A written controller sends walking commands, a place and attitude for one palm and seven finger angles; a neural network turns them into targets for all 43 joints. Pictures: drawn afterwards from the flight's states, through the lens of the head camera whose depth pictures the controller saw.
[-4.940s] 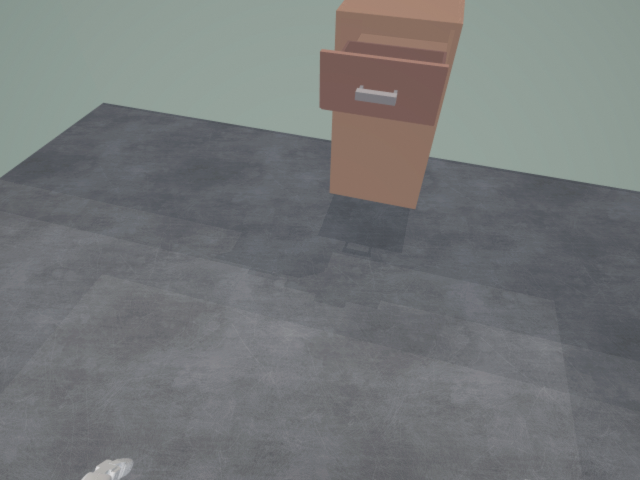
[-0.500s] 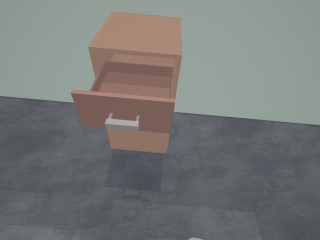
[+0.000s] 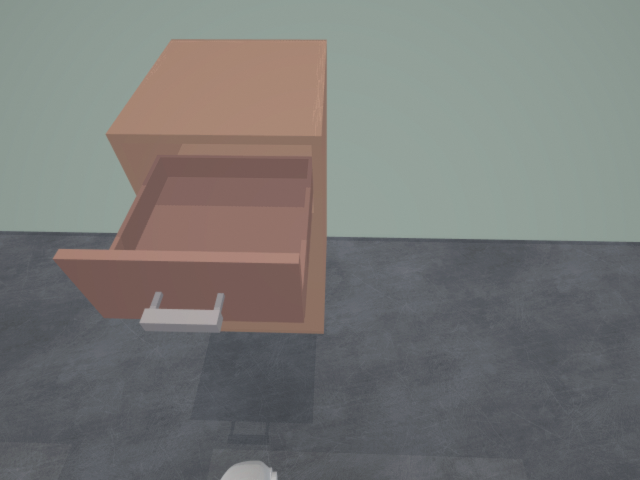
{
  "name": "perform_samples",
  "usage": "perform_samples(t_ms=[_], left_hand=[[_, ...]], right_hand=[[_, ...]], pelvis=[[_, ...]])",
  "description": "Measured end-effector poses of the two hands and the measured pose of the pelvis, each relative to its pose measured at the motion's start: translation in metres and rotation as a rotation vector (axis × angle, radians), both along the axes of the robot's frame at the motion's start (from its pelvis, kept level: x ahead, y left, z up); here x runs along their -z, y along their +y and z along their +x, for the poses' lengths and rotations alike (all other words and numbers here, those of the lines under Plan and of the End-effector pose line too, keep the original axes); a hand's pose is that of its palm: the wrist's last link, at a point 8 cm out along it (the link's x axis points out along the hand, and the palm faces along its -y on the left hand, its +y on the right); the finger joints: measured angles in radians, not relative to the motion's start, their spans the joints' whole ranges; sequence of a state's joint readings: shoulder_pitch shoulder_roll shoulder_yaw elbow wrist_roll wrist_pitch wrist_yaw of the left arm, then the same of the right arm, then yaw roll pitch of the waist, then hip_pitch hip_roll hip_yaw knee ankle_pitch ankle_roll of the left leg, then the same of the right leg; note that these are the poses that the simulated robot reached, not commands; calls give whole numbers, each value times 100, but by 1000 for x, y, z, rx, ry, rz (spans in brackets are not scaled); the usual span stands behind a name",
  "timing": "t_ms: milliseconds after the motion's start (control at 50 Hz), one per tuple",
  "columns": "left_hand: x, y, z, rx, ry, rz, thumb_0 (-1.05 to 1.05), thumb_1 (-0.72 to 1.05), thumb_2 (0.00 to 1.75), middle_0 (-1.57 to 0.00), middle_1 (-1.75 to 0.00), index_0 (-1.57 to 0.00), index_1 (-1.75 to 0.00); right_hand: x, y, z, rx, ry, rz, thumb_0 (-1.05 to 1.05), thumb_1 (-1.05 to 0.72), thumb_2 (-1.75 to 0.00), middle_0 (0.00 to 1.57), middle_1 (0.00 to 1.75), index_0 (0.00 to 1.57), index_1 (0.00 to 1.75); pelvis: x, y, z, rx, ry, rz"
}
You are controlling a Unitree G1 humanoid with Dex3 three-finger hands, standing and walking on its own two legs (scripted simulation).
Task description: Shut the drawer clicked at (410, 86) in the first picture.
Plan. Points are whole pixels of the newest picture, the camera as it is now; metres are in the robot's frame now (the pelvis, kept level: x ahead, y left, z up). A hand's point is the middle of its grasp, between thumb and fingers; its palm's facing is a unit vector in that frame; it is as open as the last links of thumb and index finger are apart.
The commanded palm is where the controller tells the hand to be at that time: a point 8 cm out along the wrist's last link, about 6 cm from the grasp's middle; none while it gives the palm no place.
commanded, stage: take the last steps up to it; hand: left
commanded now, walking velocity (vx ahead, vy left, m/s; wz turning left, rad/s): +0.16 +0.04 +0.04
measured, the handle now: (185, 309) +0.38 +0.24 -0.07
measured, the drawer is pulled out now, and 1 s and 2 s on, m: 0.29 0.29 0.29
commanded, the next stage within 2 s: come to a stop and stand still in 0.08 s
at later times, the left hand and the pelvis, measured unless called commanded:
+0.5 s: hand out of the picture +0.03 +0.20 -0.18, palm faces +0.04 -0.99 -0.14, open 7.4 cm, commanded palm none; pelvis +0.07 +0.04 +0.00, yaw -2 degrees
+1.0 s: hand out of the picture +0.05 +0.13 -0.17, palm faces +0.00 -0.98 -0.22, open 7.2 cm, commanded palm none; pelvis +0.02 -0.05 +0.00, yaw -1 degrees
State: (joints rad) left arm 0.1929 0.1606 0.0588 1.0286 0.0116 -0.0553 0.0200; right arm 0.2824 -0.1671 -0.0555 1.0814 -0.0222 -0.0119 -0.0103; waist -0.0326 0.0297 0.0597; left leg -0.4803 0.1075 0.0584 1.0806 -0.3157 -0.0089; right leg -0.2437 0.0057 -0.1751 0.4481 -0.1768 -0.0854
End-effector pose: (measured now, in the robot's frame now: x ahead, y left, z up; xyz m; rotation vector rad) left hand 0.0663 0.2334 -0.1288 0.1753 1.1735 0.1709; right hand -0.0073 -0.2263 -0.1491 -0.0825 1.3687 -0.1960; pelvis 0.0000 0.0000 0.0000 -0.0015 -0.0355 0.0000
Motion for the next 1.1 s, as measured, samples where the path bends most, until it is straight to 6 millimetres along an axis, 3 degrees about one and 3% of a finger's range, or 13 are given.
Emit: perform_samples(t_ms=[100, 220, 300, 400, 520, 620, 700, 760, 880, 1100], left_hand=[[5, 1, -21, -36, 95, -29, -1, 94, 90, -20, -30, -20, -30], [19, 2, -47, -110, 209, -94, 0, 92, 90, -20, -30, -20, -30], [30, 5, -55, -133, 286, -124, 1, 91, 90, -20, -30, -20, -30], [29, 5, -50, -100, 342, -135, 1, 91, 90, -20, -30, -20, -30], [23, 16, -31, -57, 330, -80, 1, 91, 90, -20, -30, -20, -30], [15, 21, -12, -33, 258, -5, 1, 91, 90, -20, -30, -20, -30], [10, 11, -3, -5, 188, 47, 1, 91, 90, -19, -30, -20, -30], [4, -6, -4, 14, 163, 60, 1, 91, 90, -19, -30, -20, -30], [1, -44, -7, 33, 145, 18, 1, 92, 90, -20, -30, -20, -30], [14, -65, -38, -23, 192, -34, 2, 95, 90, -20, -30, -20, -30]], right_hand=[[-12, -1, 73, -60, -113, -18, 1, -92, -90, 19, 30, 19, 30], [-20, 21, 134, -132, -174, -30, 1, -92, -90, 19, 30, 19, 30], [-21, 42, 156, -147, -191, -46, 0, -92, -90, 19, 30, 20, 30], [-22, 56, 164, -121, -180, -47, 0, -93, -90, 20, 30, 20, 30], [-16, 44, 147, -63, -151, -57, -1, -94, -90, 20, 30, 20, 30], [-7, 17, 112, -35, -90, -53, -1, -93, -90, 20, 30, 20, 30], [6, -9, 80, -2, -56, -25, 0, -92, -90, 20, 30, 20, 30], [12, -24, 57, 26, -24, 0, 0, -92, -90, 20, 30, 20, 30], [5, -39, 20, 41, 35, 18, 1, -92, -90, 19, 30, 20, 30], [-2, -37, -24, 7, 144, 16, 1, -91, -90, 19, 30, 20, 30]], pelvis=[[-4, 3, 22, -2, 11, -11], [-2, 19, 51, -7, 10, -27], [1, 32, 67, 1, -1, -19], [-1, 41, 75, 26, -1, 7], [-1, 36, 62, 35, 18, 17], [0, 20, 47, 46, 25, 19], [7, -2, 36, 51, 20, 37], [6, -16, 30, 43, 7, 27], [-2, -38, 24, 48, 8, 27], [-3, -56, 11, 23, 3, 1]])
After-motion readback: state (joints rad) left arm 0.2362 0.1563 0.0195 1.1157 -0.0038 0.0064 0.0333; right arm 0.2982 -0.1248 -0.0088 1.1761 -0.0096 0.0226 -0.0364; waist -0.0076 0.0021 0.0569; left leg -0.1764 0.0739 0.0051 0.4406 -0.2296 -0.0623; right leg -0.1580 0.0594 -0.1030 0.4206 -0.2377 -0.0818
